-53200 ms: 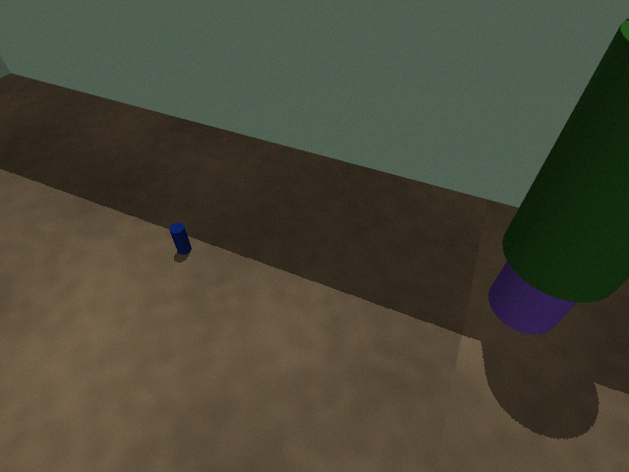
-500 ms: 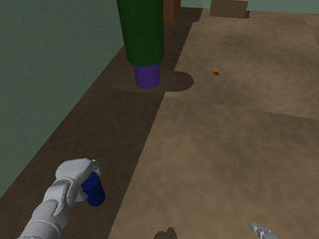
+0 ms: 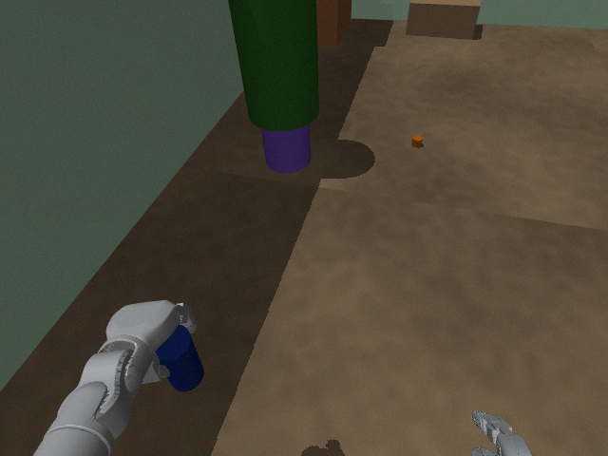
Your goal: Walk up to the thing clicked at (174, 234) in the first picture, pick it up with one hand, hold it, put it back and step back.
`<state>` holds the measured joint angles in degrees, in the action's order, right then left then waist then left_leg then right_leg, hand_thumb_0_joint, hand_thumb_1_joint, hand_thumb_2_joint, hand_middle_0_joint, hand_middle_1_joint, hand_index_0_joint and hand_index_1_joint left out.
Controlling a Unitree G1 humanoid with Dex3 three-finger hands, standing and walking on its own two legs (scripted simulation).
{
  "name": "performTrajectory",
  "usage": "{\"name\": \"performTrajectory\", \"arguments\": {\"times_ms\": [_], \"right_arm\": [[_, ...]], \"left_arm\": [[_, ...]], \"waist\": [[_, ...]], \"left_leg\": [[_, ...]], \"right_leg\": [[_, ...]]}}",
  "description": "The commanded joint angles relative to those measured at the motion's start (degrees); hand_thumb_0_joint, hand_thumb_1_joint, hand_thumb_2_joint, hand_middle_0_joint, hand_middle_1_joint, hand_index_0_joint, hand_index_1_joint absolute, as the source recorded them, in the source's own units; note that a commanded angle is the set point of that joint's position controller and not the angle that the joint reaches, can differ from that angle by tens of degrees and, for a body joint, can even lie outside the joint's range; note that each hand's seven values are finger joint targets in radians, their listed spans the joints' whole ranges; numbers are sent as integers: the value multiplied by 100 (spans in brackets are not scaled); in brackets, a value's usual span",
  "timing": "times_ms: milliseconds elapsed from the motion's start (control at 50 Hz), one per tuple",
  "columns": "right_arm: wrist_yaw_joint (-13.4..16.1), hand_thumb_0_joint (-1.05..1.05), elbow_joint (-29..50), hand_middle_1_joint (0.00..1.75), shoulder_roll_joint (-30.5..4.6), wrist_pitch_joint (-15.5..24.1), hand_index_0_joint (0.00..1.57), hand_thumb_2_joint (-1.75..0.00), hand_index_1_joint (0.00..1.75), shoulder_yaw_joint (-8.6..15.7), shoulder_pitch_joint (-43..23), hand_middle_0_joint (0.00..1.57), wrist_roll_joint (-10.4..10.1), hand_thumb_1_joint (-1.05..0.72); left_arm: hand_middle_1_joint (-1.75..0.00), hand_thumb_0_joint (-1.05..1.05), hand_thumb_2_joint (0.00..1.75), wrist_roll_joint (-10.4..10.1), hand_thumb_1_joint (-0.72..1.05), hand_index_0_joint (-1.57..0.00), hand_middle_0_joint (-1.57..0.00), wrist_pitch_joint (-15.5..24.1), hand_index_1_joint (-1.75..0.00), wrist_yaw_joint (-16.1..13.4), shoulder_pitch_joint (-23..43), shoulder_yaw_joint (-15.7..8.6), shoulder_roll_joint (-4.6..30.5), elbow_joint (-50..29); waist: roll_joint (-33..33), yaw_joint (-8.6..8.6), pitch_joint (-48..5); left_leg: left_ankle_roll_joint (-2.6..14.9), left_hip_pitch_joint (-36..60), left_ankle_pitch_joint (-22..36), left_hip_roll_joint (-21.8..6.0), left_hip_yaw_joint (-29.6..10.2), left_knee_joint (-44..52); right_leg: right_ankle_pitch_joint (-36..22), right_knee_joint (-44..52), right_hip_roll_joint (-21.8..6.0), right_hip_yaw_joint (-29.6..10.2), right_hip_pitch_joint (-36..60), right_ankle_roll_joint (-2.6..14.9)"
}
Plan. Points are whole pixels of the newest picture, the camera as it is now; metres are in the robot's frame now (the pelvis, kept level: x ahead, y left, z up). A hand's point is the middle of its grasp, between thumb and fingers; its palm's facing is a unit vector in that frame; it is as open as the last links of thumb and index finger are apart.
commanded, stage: hold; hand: left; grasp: from above
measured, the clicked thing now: (179, 359) +0.31 +0.22 -0.10
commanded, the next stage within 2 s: crouch in 0.58 s
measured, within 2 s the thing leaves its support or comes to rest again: neither
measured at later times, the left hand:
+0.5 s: hand (155, 348) +0.30 +0.23 -0.03, palm faces -0.44 -0.07 -0.89, open 8.5 cm
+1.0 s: hand (162, 364) +0.29 +0.23 -0.07, palm faces -0.46 -0.06 -0.89, open 8.5 cm
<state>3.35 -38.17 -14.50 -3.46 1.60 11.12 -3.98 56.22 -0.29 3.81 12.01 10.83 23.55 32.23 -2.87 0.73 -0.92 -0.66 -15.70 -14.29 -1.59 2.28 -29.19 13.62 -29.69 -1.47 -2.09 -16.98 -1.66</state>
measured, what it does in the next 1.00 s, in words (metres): stands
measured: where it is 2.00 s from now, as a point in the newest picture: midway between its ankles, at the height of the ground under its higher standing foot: outside the picture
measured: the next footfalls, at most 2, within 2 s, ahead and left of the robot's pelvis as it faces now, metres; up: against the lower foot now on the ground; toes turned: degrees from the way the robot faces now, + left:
none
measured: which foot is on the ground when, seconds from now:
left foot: down 0.00-1.00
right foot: down 0.00-1.00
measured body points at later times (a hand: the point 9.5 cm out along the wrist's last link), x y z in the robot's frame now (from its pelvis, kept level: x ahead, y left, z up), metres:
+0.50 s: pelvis +0.01 +0.00 +0.00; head +0.02 -0.02 +0.45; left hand +0.32 +0.23 +0.03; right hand +0.17 -0.25 -0.11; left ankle +0.01 +0.13 -0.74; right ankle +0.02 -0.14 -0.74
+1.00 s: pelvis +0.01 +0.00 +0.00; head +0.04 -0.01 +0.44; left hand +0.31 +0.23 -0.02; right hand +0.16 -0.25 -0.12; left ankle +0.01 +0.13 -0.74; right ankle +0.02 -0.14 -0.74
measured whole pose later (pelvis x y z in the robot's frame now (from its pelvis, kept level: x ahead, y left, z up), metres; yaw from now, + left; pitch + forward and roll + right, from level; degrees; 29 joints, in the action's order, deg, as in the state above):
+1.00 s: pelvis +0.01 +0.00 +0.00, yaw +1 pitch +4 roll +0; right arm 2.7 -37.7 -13.9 -5.8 2.0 10.2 -2.9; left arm 60.4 2.9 -3.7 14.0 9.9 22.2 41.6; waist -1.1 -0.3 -1.0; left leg -0.7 -20.2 -16.0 -1.3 1.1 -32.2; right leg 15.6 -32.4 -1.8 -1.0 -20.9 -1.6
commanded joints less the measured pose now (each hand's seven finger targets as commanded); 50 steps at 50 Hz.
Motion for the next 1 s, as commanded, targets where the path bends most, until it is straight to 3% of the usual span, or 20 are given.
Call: {"name": "performTrajectory", "arguments": {"times_ms": [0, 120, 220, 280, 320, 360, 420, 460, 540, 560, 600, 640, 660, 680, 720, 740, 820, 880, 920, 980], "right_arm": [[43, 0, 810, 30, -712, 266, 20, -91, 30, 226, -634, 20, -9, -91], [54, 0, 779, 30, -679, 241, 20, -91, 30, 208, -609, 20, -12, -91], [54, 0, 833, 30, -671, 222, 20, -91, 30, 205, -643, 20, -35, -91], [51, 0, 833, 30, -692, 201, 20, -91, 30, 231, -620, 20, -23, -91], [51, 0, 831, 30, -689, 191, 20, -91, 30, 237, -601, 20, -19, -91], [63, 0, 785, 30, -692, 187, 20, -91, 30, 239, -565, 20, -22, -91], [69, 0, 764, 30, -692, 183, 20, -91, 30, 232, -543, 20, -14, -91], [67, 0, 774, 30, -699, 177, 20, -91, 30, 252, -549, 20, -22, -91], [64, 0, 744, 30, -708, 125, 20, -91, 30, 268, -539, 20, -27, -91], [68, 0, 742, 30, -726, 112, 20, -91, 30, 265, -529, 20, -18, -91], [63, 0, 791, 30, -690, 106, 20, -91, 30, 250, -546, 20, -26, -91], [53, 0, 818, 30, -711, 90, 20, -91, 30, 283, -553, 20, -31, -91], [51, 0, 827, 30, -708, 87, 20, -92, 30, 270, -542, 20, -26, -93], [52, 0, 855, 30, -689, 73, 20, -90, 30, 275, -555, 20, -34, -89], [52, 0, 855, 30, -695, 65, 20, -90, 30, 264, -545, 20, -33, -89], [60, 0, 862, 30, -690, 48, 20, -90, 30, 261, -547, 20, -39, -89], [48, 0, 796, 30, -685, 4, 20, -90, 30, 269, -413, 20, -4, -89], [19, 0, 718, 30, -690, -48, 20, -90, 30, 290, -365, 20, 55, -89], [-24, 0, 621, 30, -705, -68, 20, -90, 30, 320, -256, 20, 118, -89], [-91, 0, 444, 30, -785, -74, 20, -90, 30, 386, -38, 20, 200, -90]], "left_arm": [[-59, 0, 69, -35, 56, -99, -99, 14, -59, -212, 1893, -646, 1197, -1292], [-60, 0, 68, 8, 54, -97, -97, 2, -60, -180, 2078, -669, 1269, -1285], [-60, 0, 69, -3, 56, -99, -98, 9, -60, -141, 1816, -586, 1103, -1185], [-59, 0, 69, 17, 54, -98, -98, 17, -60, -161, 1767, -722, 1262, -1299], [-60, 0, 71, 13, 55, -98, -98, 36, -60, -142, 1877, -570, 1142, -1335], [-59, 0, 71, 16, 53, -97, -98, 68, -60, -180, 2135, -696, 1298, -1415], [-62, 0, 70, 1, 54, -97, -97, 77, -61, -220, 2167, -635, 1230, -1368], [-61, 0, 71, -1, 54, -98, -98, 53, -61, -244, 2029, -712, 1272, -1315], [-61, 0, 71, -33, 55, -99, -99, 6, -61, -202, 1914, -618, 1200, -1228], [-61, 0, 71, -28, 55, -99, -99, 7, -61, -207, 1973, -701, 1294, -1156], [-61, 0, 70, -11, 53, -97, -96, 13, -61, -180, 1925, -543, 1141, -1132], [-60, 0, 68, -36, 54, -97, -96, 30, -60, -151, 1801, -661, 1222, -1290], [-68, 0, 63, -27, 58, -100, -96, 22, -64, -134, 1740, -667, 1213, -1197], [-63, 0, 57, 9, 50, -92, -88, 32, -59, -111, 1773, -631, 1195, -1347], [-62, 0, 60, 19, 52, -92, -89, 50, -59, -125, 1622, -583, 1113, -1233], [-62, 0, 62, 25, 51, -91, -89, 69, -60, -159, 1559, -690, 1175, -1118], [-58, 0, 59, 187, 49, -91, -89, 213, -56, -376, 1566, -634, 1052, -766], [-56, 0, 60, 327, 47, -90, -89, 332, -55, -749, 1767, -724, 1052, -355], [-58, 0, 60, 428, 48, -91, -89, 378, -56, -1035, 1891, -580, 844, 23], [-61, 0, 60, 624, 54, -95, -93, 435, -59, -1432, 2488, -518, 900, 449]], "waist": [[157, 17, -1295], [168, 2, -1344], [174, 35, -1222], [8, 79, -1301], [83, 10, -1369], [14, -16, -1448], [47, -18, -1474], [55, 26, -1529], [170, 19, -1510], [136, 19, -1390], [209, 11, -1299], [34, 97, -1442], [109, 73, -1379], [94, 82, -1431], [237, 48, -1335], [173, 66, -1240], [420, -81, -1124], [426, -133, -1074], [391, -246, -1073], [290, -364, -1410]], "left_leg": [[133, 703, 823, 243, 38, 436], [142, 748, 1024, 246, 39, 421], [118, 719, 1067, 226, 15, 491], [95, 786, 1168, 213, -1, 515], [112, 836, 1280, 202, -7, 488], [121, 913, 1325, 226, 13, 457], [119, 938, 1404, 216, 10, 454], [121, 983, 1508, 229, 19, 454], [133, 983, 1763, 216, 15, 433], [128, 931, 1681, 218, 19, 450], [137, 896, 1533, 224, 9, 485], [113, 960, 1574, 228, 7, 504], [111, 929, 1613, 216, 0, 501], [119, 957, 1668, 218, 15, 499], [133, 910, 1669, 222, 10, 473], [123, 850, 1601, 239, 21, 481], [147, 713, 1470, 242, 19, 354], [131, 453, 1315, 277, 23, 139], [113, 168, 1144, 272, 17, -100], [76, -305, 967, 255, -3, -691]], "right_leg": [[-567, 548, 255, 164, 303, 178], [-800, 542, 251, 166, 328, 166], [-782, 543, 279, 207, 371, 201], [-865, 526, 283, 210, 413, 224], [-994, 500, 290, 214, 415, 214], [-1064, 518, 273, 193, 440, 198], [-1143, 517, 281, 206, 461, 197], [-1243, 521, 267, 208, 524, 194], [-1515, 496, 274, 243, 644, 187], [-1430, 529, 266, 231, 595, 186], [-1303, 570, 257, 236, 528, 185], [-1282, 559, 258, 238, 625, 212], [-1304, 552, 269, 246, 612, 215], [-1386, 542, 265, 258, 625, 214], [-1391, 543, 271, 258, 590, 199], [-1328, 552, 263, 247, 542, 202], [-1235, 487, 242, 235, 322, 185], [-1123, 334, 200, 222, 51, 173], [-974, 96, 205, 239, -286, 191], [-811, -429, 223, 231, -864, 211]]}}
